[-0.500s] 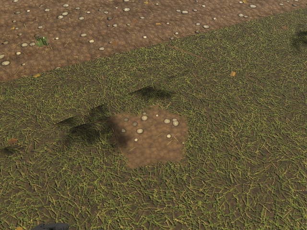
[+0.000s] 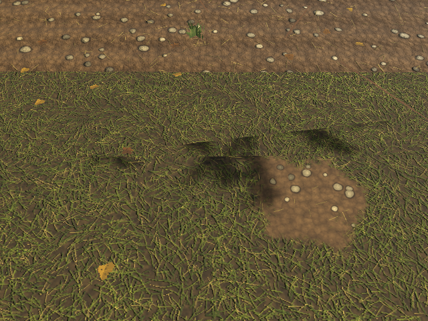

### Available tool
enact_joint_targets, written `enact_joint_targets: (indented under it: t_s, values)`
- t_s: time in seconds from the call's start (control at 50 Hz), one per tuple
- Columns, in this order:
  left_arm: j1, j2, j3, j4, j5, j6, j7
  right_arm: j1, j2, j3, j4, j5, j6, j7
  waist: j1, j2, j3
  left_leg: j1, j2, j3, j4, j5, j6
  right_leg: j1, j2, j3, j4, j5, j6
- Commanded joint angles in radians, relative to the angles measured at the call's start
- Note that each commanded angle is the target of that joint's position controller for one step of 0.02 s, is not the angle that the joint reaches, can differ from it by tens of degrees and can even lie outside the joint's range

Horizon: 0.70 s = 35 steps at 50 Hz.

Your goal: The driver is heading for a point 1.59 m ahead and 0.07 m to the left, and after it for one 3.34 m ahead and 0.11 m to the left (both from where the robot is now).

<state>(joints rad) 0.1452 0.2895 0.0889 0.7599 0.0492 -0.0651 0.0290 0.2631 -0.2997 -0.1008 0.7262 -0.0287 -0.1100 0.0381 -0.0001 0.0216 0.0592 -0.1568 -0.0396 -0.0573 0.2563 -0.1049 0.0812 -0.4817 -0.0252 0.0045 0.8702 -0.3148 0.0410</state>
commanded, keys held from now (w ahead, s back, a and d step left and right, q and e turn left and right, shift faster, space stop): q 0.36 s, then no key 0.30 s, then w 0.34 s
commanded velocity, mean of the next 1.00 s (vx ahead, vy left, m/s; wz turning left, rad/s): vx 0.08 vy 0.00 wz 0.34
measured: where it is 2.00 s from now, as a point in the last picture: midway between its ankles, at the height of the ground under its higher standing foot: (185, 290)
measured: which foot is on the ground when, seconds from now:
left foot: down 0.00-0.32, up 0.34-0.64, down 0.66-0.88, up 0.90-1.00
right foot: up 0.00-0.30, down 0.32-1.00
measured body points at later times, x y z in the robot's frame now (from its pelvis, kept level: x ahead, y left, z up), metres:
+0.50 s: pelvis +0.04 -0.07 +0.00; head +0.08 -0.06 +0.45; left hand +0.11 +0.25 -0.09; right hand +0.26 -0.30 -0.10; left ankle -0.02 +0.06 -0.68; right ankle +0.07 -0.15 -0.76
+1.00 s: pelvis +0.12 -0.05 -0.02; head +0.13 -0.04 +0.43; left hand +0.06 +0.21 -0.14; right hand +0.33 -0.25 -0.12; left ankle +0.04 +0.07 -0.69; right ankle +0.07 -0.15 -0.75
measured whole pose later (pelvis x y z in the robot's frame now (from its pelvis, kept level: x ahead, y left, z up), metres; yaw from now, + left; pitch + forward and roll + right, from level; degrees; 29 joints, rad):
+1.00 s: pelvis +0.12 -0.05 -0.02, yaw +19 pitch -2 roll +0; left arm 0.42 0.27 0.05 0.77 0.08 -0.13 -0.03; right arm 0.21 -0.27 -0.04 0.76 -0.08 -0.07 0.04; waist 0.05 0.00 0.07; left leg -0.39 -0.02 -0.08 1.00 -0.43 0.09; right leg -0.01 0.03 -0.08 0.37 -0.34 -0.07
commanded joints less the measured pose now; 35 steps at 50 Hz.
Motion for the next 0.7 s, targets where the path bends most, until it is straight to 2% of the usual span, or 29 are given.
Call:
enact_joint_targets:
  t_s: [0.02, 0.1, 0.16, 0.2, 0.24, 0.28, 0.3, 0.32, 0.34, 0.36, 0.38, 0.4, 0.42, 0.44, 0.46, 0.48, 0.5, 0.52, 0.56, 0.6, 0.62, 0.64, 0.66, 0.68, 0.7]
  values:
    - [0.045, 0.079, 0.014, -0.03, -0.009, 0.007, -0.008, -0.017, -0.149, -0.034, -0.091, -0.007, -0.016, 0.009, 0.011, 0.084, -0.064, 0.058, 0.246, -0.22, -0.061, 0.14, 0.213, -0.015, -0.004, 0.018, -0.021, 0.034, 0.023]
    - [0.007, 0.093, 0.001, -0.031, -0.012, 0.021, 0.0, 0.021, -0.163, -0.035, -0.102, 0.0, -0.016, 0.021, -0.036, 0.079, -0.068, 0.137, 0.274, -0.327, -0.007, 0.126, 0.235, -0.04, -0.01, 0.037, -0.14, -0.024, 0.042]
    - [0.002, 0.109, -0.007, -0.029, -0.011, 0.008, 0.003, 0.028, -0.166, -0.029, -0.111, -0.005, -0.005, 0.024, -0.054, 0.078, -0.085, 0.159, 0.282, -0.405, 0.021, 0.151, 0.246, -0.024, 0.001, 0.04, -0.192, -0.048, 0.039]
    - [0.007, 0.118, -0.01, -0.029, -0.015, -0.003, 0.002, 0.011, -0.175, -0.026, -0.116, -0.007, 0.003, 0.024, -0.052, 0.078, -0.094, 0.139, 0.271, -0.427, 0.042, 0.177, 0.237, 0.021, 0.015, 0.032, -0.234, -0.048, 0.03]
    - [0.026, 0.124, -0.013, -0.028, -0.023, -0.014, -0.002, -0.03, -0.188, -0.022, -0.12, -0.01, 0.014, 0.027, -0.029, 0.068, -0.098, 0.083, 0.244, -0.434, 0.069, 0.181, 0.218, 0.119, 0.036, 0.016, -0.329, 0.004, 0.009]
    - [0.053, 0.127, -0.015, -0.03, -0.048, -0.025, -0.014, -0.075, -0.184, -0.011, -0.115, -0.009, 0.03, 0.036, 0.013, 0.058, -0.091, -0.016, 0.2, -0.44, 0.091, 0.176, 0.191, 0.28, 0.058, -0.01, -0.502, 0.189, -0.034]
    - [0.063, 0.133, -0.015, -0.037, -0.054, -0.029, -0.019, -0.072, -0.164, 0.002, -0.105, -0.012, 0.039, 0.04, 0.023, 0.059, -0.1, -0.06, 0.171, -0.448, 0.101, 0.142, 0.159, 0.36, 0.036, 0.001, -0.54, 0.278, -0.071]
    - [0.098, 0.168, -0.007, -0.051, -0.053, -0.036, -0.019, -0.04, -0.118, 0.021, -0.092, -0.013, 0.045, 0.041, 0.035, 0.026, -0.143, -0.099, 0.117, -0.423, 0.155, 0.015, 0.094, 0.453, -0.056, 0.057, -0.564, 0.422, -0.155]
    - [0.149, 0.272, 0.015, -0.072, -0.048, -0.05, -0.008, 0.04, -0.021, 0.051, -0.112, -0.013, 0.055, 0.035, 0.008, -0.179, -0.25, -0.225, -0.052, -0.248, 0.368, -0.328, -0.046, 0.645, -0.316, 0.317, -0.582, 0.81, -0.411]
    - [0.118, 0.31, 0.034, -0.098, -0.002, -0.061, -0.006, 0.024, -0.081, 0.03, -0.119, -0.038, 0.037, 0.02, 0.01, -0.167, -0.134, -0.436, -0.079, -0.132, 0.552, -0.557, -0.125, 0.623, -0.454, 0.46, -0.637, 0.762, -0.54]
    - [0.096, 0.255, 0.029, -0.099, -0.001, -0.061, 0.0, -0.001, -0.151, 0.013, -0.087, -0.046, 0.039, 0.003, 0.015, -0.06, -0.107, -0.425, -0.005, -0.093, 0.693, -0.53, -0.137, 0.563, -0.406, 0.386, -0.676, 0.592, -0.469]
    - [0.01, 0.191, 0.012, -0.121, -0.022, -0.06, -0.01, 0.001, -0.166, 0.007, -0.072, -0.05, 0.046, -0.023, -0.021, -0.084, -0.073, -0.408, 0.013, -0.064, 0.765, -0.472, -0.145, 0.494, -0.32, 0.277, -0.684, 0.472, -0.377]
    - [-0.062, 0.131, -0.009, -0.154, -0.036, -0.055, -0.014, 0.03, -0.157, 0.007, -0.046, -0.055, 0.049, -0.039, -0.044, -0.127, -0.067, -0.377, 0.022, -0.045, 0.804, -0.42, -0.156, 0.435, -0.266, 0.206, -0.695, 0.459, -0.333]
    - [-0.064, 0.12, -0.013, -0.164, -0.035, -0.052, -0.018, 0.029, -0.126, 0.016, -0.05, -0.065, 0.052, -0.039, -0.051, -0.154, -0.062, -0.335, 0.029, -0.016, 0.855, -0.368, -0.159, 0.385, -0.237, 0.157, -0.7, 0.509, -0.326]
    - [-0.071, 0.136, -0.005, -0.176, -0.027, -0.05, -0.018, 0.021, -0.1, 0.027, -0.052, -0.062, 0.056, -0.026, -0.05, -0.121, -0.064, -0.305, 0.03, 0.025, 0.884, -0.321, -0.156, 0.354, -0.214, 0.111, -0.707, 0.53, -0.326]
    - [-0.07, 0.16, 0.007, -0.186, -0.021, -0.05, -0.018, 0.023, -0.081, 0.035, -0.05, -0.045, 0.063, -0.01, -0.042, -0.091, -0.063, -0.298, 0.038, 0.051, 0.841, -0.275, -0.158, 0.356, -0.187, 0.067, -0.712, 0.518, -0.321]
    - [-0.047, 0.174, 0.016, -0.189, -0.021, -0.05, -0.019, 0.014, -0.074, 0.041, -0.049, -0.032, 0.071, 0.006, -0.022, -0.081, -0.063, -0.302, 0.054, 0.065, 0.763, -0.237, -0.164, 0.386, -0.17, 0.042, -0.711, 0.489, -0.316]
    - [-0.011, 0.175, 0.021, -0.186, -0.025, -0.048, -0.021, -0.003, -0.073, 0.043, -0.049, -0.027, 0.078, 0.018, 0.002, -0.088, -0.061, -0.308, 0.072, 0.068, 0.681, -0.215, -0.17, 0.427, -0.171, 0.038, -0.701, 0.464, -0.312]
    - [0.045, 0.167, 0.024, -0.175, -0.031, -0.043, -0.032, -0.022, -0.071, 0.045, -0.048, -0.025, 0.087, 0.034, 0.026, -0.087, -0.057, -0.295, 0.113, 0.06, 0.511, -0.209, -0.168, 0.482, -0.204, 0.061, -0.657, 0.432, -0.304]
    - [0.05, 0.169, 0.026, -0.171, -0.039, -0.037, -0.054, -0.036, -0.072, 0.046, -0.047, -0.022, 0.083, 0.044, 0.033, -0.088, -0.06, -0.24, 0.12, 0.079, 0.369, -0.226, -0.158, 0.476, -0.216, 0.088, -0.604, 0.412, -0.296]
    - [0.025, 0.167, 0.023, -0.173, -0.043, -0.031, -0.068, -0.028, -0.079, 0.044, -0.042, -0.014, 0.076, 0.046, 0.016, -0.076, -0.071, -0.189, 0.112, 0.099, 0.299, -0.175, -0.15, 0.45, -0.21, 0.096, -0.571, 0.397, -0.289]
    - [-0.025, 0.149, 0.012, -0.176, -0.049, -0.024, -0.089, -0.014, -0.077, 0.046, -0.028, 0.004, 0.067, 0.049, -0.02, -0.052, -0.083, -0.1, 0.108, 0.11, 0.182, -0.019, -0.136, 0.397, -0.19, 0.088, -0.528, 0.388, -0.266]
    - [-0.056, 0.102, -0.011, -0.17, -0.046, -0.019, -0.113, -0.024, -0.063, 0.053, -0.028, 0.026, 0.057, 0.051, -0.043, -0.048, -0.102, 0.012, 0.109, 0.091, 0.114, 0.117, -0.117, 0.314, -0.158, 0.081, -0.493, 0.398, -0.221]
    - [-0.018, 0.067, -0.022, -0.151, -0.033, -0.014, -0.124, -0.001, -0.08, 0.051, -0.044, 0.031, 0.05, 0.045, -0.047, -0.055, -0.145, 0.104, 0.133, 0.07, 0.15, 0.15, -0.075, 0.265, -0.123, 0.069, -0.488, 0.287, -0.176]
    - [0.127, 0.103, -0.002, -0.145, -0.021, -0.01, -0.112, -0.022, -0.194, 0.031, -0.07, 0.035, 0.04, 0.027, 0.038, 0.041, -0.182, 0.107, 0.222, -0.047, 0.164, 0.079, 0.081, 0.253, -0.045, 0.006, -0.474, 0.058, -0.145]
